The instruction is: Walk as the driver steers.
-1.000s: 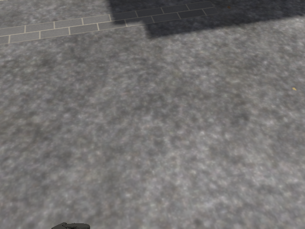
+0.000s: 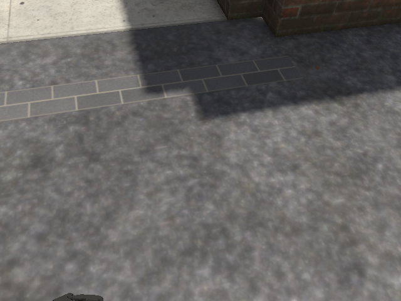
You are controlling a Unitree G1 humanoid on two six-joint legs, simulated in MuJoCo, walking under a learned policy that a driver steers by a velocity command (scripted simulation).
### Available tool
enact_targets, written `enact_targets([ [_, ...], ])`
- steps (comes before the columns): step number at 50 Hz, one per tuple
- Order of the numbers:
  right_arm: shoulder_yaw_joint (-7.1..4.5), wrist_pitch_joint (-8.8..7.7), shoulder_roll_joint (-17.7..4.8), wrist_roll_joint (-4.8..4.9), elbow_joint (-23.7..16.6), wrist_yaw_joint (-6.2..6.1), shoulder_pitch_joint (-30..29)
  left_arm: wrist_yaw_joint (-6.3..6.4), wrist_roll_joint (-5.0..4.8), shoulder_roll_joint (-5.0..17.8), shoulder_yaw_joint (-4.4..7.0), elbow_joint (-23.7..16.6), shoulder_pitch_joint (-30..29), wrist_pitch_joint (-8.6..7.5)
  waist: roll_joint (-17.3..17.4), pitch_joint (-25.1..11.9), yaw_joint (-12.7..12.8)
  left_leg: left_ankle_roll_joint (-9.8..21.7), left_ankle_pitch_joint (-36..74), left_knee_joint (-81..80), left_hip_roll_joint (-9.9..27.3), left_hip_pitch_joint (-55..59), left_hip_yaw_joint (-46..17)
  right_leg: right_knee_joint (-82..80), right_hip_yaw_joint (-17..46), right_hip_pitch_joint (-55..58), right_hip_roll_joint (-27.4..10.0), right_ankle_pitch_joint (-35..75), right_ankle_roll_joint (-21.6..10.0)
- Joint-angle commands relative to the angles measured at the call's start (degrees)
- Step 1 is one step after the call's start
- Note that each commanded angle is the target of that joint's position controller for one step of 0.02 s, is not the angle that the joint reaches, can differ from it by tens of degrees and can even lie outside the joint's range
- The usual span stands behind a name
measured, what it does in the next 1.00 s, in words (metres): walks ahead, turning left: right foot, then left foot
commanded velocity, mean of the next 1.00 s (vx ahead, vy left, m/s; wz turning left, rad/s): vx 0.73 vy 0.00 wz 0.37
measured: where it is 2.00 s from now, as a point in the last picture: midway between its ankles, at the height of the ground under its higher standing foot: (169, 200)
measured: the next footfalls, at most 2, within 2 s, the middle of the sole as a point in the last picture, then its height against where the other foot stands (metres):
right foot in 0.12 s outside the picture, level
left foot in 0.60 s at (170, 229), level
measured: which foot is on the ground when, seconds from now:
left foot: down 0.00-0.14, up 0.16-0.58, down 0.60-1.00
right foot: up 0.00-0.10, down 0.12-0.60, up 0.62-0.98, down 1.00-1.00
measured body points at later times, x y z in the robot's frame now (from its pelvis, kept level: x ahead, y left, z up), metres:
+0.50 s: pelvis +0.43 -0.04 -0.01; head +0.46 -0.04 +0.44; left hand +0.34 +0.20 -0.15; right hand +0.66 -0.25 -0.11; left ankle +0.68 +0.08 -0.68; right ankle +0.25 -0.11 -0.74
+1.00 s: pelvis +0.81 +0.00 -0.02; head +0.84 +0.03 +0.43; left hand +0.94 +0.31 -0.08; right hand +1.01 -0.23 -0.12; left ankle +0.71 +0.02 -0.73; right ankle +1.01 -0.03 -0.73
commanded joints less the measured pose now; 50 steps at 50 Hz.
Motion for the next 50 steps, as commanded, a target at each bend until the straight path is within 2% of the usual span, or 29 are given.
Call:
enact_targets([
  [1, -1.56, -0.68, -9.5, -0.09, -1.5, -0.64, 0.2, 0.08, -0.28, 2.5, -0.17, -7.3, -12.2, -1.2, 8.2, 10.0, 1.2, 7.7, 27.6, -2.6, 14.1, -1.8, -3.9, -6.8, -3.3, 0.0, 2.0, -1.6, -2.6],
  [3, -1.62, -0.28, -11.1, -0.28, -0.7, -0.93, -0.5, 1.01, -0.14, 3.1, -0.01, -7.0, -9.2, -1.25, 10.0, 7.0, 3.8, 6.9, 55.1, 5.2, 14.5, -0.2, -0.7, -9.3, -5.9, 9.7, 6.3, -7.1, -5.4],
  [5, -2.22, 0.72, -13.8, -0.99, -0.1, -1.71, -1.8, 2.5, -0.2, 6.6, 1.55, -2.3, 8.1, -1.66, 12.5, -2.6, 12.2, 5.9, 72.8, 25.9, 15.3, -1.8, 0.8, -9.3, -5.7, 28.7, 10.1, -12.4, -8.0],
  [6, -2.27, 1.05, -13.9, -0.82, -0.9, -1.9, -4.6, 3.43, 0.34, 9.3, 2.81, 2.0, 21.7, -2.05, 10.7, -9.0, 18.6, 5.1, 62.3, 42.5, 13.2, -12.7, 1.8, -10.5, -1.5, 46.4, 6.5, -12.4, -9.6],
  [7, -0.62, 0.83, -6.5, 0.93, -3.6, -0.65, -1.1, 4.25, 2.35, 15.3, 4.51, 3.1, 28.2, -2.21, -2.0, -18.1, 16.5, 4.1, 28.8, 65.2, 6.5, -33.8, 1.8, -12.9, 20.6, 65.8, -9.7, -37.0, -12.8],
  [8, -0.68, -0.39, -5.8, 1.87, -4.4, -0.03, -0.7, 3.2, 1.36, 15.7, 4.82, 3.9, 28.4, -2.26, -10.3, -23.6, 14.0, 4.5, -8.5, 77.8, -2.1, -45.9, -6.0, -25.8, 49.7, 69.5, -18.1, -50.8, -15.2],
  [9, -1.72, -0.51, -9.5, 1.59, -6.2, -0.39, -8.5, 2.82, 0.7, 12.8, 4.48, 4.5, 22.6, -2.26, -5.4, -12.5, 12.7, 6.1, -3.4, 80.6, 2.0, -52.8, -8.2, -28.2, 44.4, 62.4, -14.8, -46.1, -12.9],
  [11, -1.09, -0.7, -7.7, 0.78, -7.4, 0.07, -13.5, 2.86, 0.4, 6.5, 3.05, 4.7, 16.9, -3.18, 2.6, -1.0, 8.8, 5.9, 3.3, 74.4, 6.9, -50.1, -6.4, -30.3, 28.6, 44.2, -11.1, -29.6, -11.1],
  [12, -0.82, 0.16, -6.4, -0.6, -7.7, 0.52, -13.0, 3.01, 0.15, 4.4, 2.24, 5.7, 15.9, -3.49, 1.9, 1.4, 5.8, 5.3, 3.9, 71.9, 8.1, -46.9, -6.5, -31.7, 23.6, 37.4, -8.1, -26.6, -9.4],
  [14, -0.2, 1.97, -4.1, -1.58, -8.0, 1.8, -12.5, 3.24, -0.62, 2.5, 1.51, 7.1, 16.6, -4.31, -0.5, 3.9, 3.2, 3.6, 3.7, 68.8, 9.8, -45.6, -5.8, -35.3, 19.2, 31.1, -6.3, -26.5, -9.3],
  [18, 0.39, 3.09, -4.7, -0.75, -12.5, 2.73, -24.6, 2.84, -0.94, 4.1, 1.62, 8.2, 20.4, -5.97, 0.4, 10.8, 4.7, 2.4, 14.0, 57.3, 9.4, -53.0, -3.2, -40.6, 6.2, 28.5, -3.3, -11.6, -7.5],
  [19, 0.43, 3.03, -4.9, -0.15, -12.9, 2.82, -26.5, 2.66, -1.02, 3.6, 1.38, 8.2, 20.9, -6.24, 1.5, 10.9, 5.2, 2.7, 17.8, 52.9, 7.6, -51.6, -2.1, -40.7, 1.3, 28.7, -1.1, -5.6, -5.8],
  [23, 1.45, 2.53, -4.3, 0.15, -15.8, 3.74, -34.6, 3.49, -1.97, 4.9, 0.78, 9.7, 25.2, -7.6, 2.1, 11.8, 6.7, 5.7, 30.2, 36.6, 4.3, -42.9, 4.8, -44.4, -5.8, 33.4, -3.0, 16.8, -2.3],
  [25, 1.22, 2.35, -5.8, -0.22, -15.3, 3.67, -34.3, 4.61, -1.69, 6.9, 0.77, 9.7, 26.4, -7.25, 0.4, 8.8, 6.2, 7.2, 29.1, 33.2, 0.4, -41.0, 8.2, -39.6, -8.5, 43.6, -4.3, 39.5, -0.4],
  [27, 0.71, 2.63, -7.9, -0.34, -14.1, 3.14, -29.4, 6.43, -0.39, 10.1, 1.42, 9.4, 27.3, -5.44, -3.5, 3.1, 3.1, 8.4, 20.7, 32.9, -4.6, -36.7, 10.8, -26.9, -9.5, 52.3, -5.9, 62.8, 1.1],
  [28, 0.04, 2.54, -9.7, -0.44, -12.0, 2.93, -21.2, 7.17, 0.35, 11.6, 1.96, 8.7, 25.4, -4.15, -4.2, -0.9, -1.2, 9.1, 17.3, 32.1, -6.9, -29.9, 10.8, -13.4, -9.7, 53.0, -6.2, 68.3, 1.6],
  [29, -1.07, 2.4, -11.9, -0.68, -8.4, 2.53, -9.0, 7.54, 0.65, 12.5, 2.38, 7.6, 22.8, -3.19, -4.2, -6.4, -6.1, 10.6, 17.9, 29.2, -7.1, -19.2, 8.5, 3.2, -8.9, 50.5, -6.7, 66.6, 1.7],
  [30, -2.42, 2.45, -13.6, -1.13, -6.2, 1.45, -0.7, 7.15, 0.17, 12.7, 2.69, 6.8, 20.3, -3.08, -2.6, -8.5, -9.8, 12.6, 19.8, 23.9, -3.9, -9.0, 2.9, 23.7, -9.4, 42.0, -3.5, 47.6, 2.0],
  [31, -4.21, 3.53, -18.4, -0.87, -7.1, 0.51, -4.7, 5.79, -0.01, 4.9, 1.46, 3.4, 21.8, -4.57, 16.6, -10.0, -1.1, 16.8, 51.6, 34.2, 10.0, 11.7, -15.5, 47.6, -5.8, 13.7, 8.0, -28.6, 4.8],
  [32, -5.72, 3.72, -23.5, -1.26, -7.9, 1.02, -4.8, 5.84, -3.17, 5.5, 0.69, -0.6, 22.7, -4.93, 13.1, -23.6, -1.0, 29.7, 54.4, 27.9, 19.5, 23.6, -37.5, 61.6, 6.0, -1.4, 10.1, -32.5, 5.7],
  [33, -5.88, 4.13, -21.1, -0.32, -10.1, 0.26, -8.1, 6.09, -2.09, 6.7, 0.14, -1.8, 17.9, -5.37, 0.5, -20.5, -0.8, 27.2, 44.7, 22.6, 18.0, 17.5, -36.9, 56.9, 9.3, -2.6, 6.2, -26.4, 4.0],
  [34, -4.13, 2.36, -14.4, 1.7, -13.8, 1.19, -14.2, 5.2, -3.34, 6.3, 0.31, -5.8, 12.6, -7.49, -1.2, -12.6, 1.4, 24.6, 31.5, 16.4, 14.9, 7.8, -38.0, 51.3, 14.2, -2.5, 6.8, -28.6, 3.3],
  [35, -3.13, 1.41, -11.4, 2.26, -14.3, 1.58, -19.3, 5.16, -3.18, 7.2, 0.9, -5.2, 12.0, -7.43, -5.4, -7.0, 5.5, 22.1, 30.1, 14.2, 13.1, -3.0, -34.0, 45.7, 13.5, -0.3, 4.1, -26.5, 3.1],
  [37, -2.87, 1.2, -11.3, 2.02, -16.7, 1.19, -23.3, 5.09, -1.88, 8.3, 1.72, -5.7, 13.4, -5.86, -5.0, 0.5, 9.8, 19.7, 37.8, 12.0, 8.7, -20.0, -26.4, 35.6, 12.1, 6.9, 2.2, -25.6, 4.7],
  [39, -3.09, 1.61, -12.6, 2.11, -17.5, -0.1, -24.3, 5.62, -0.74, 6.6, 1.45, -7.4, 11.7, -5.11, -3.7, 2.8, 10.3, 16.2, 48.3, 13.5, 3.5, -31.6, -18.0, 20.0, 7.2, 13.2, 2.2, -21.0, 6.1],
  [42, -3.71, 4.02, -13.3, 2.36, -16.3, -2.6, -17.9, 5.81, -0.95, 2.5, 0.12, -8.9, 6.7, -4.67, 2.5, -3.6, 5.3, 9.1, 52.2, 19.3, -2.1, -31.8, -11.1, 0.5, 3.0, 20.4, 7.1, -3.4, 7.0],
  [46, -3.27, 6.09, -11.2, 2.3, -15.5, -4.21, -12.6, 4.61, -1.49, 4.2, 0.39, -12.0, -1.7, -4.33, 7.8, -4.5, 0.8, 3.8, 36.3, 24.2, -0.5, -25.2, -15.8, -10.8, 4.2, 19.9, 9.0, 8.1, 5.4],
  [49, -2.82, 6.3, -9.5, 1.17, -17.9, -4.48, -16.8, 3.98, -0.45, 6.8, 1.68, -10.8, 3.5, -5.7, 9.0, -5.5, 5.6, 2.0, 37.3, 35.6, 0.4, -19.4, -18.4, -18.8, 5.1, 23.3, 7.5, 11.5, 1.5],
  [50, -2.1, 6.06, -8.0, 0.29, -19.3, -4.16, -19.1, 4.02, 0.49, 7.5, 1.76, -8.5, 11.8, -6.39, 7.0, -11.3, 9.0, -0.1, 32.8, 45.9, -1.0, -21.2, -15.3, -18.8, 9.1, 34.1, 1.8, 26.8, -1.9],
])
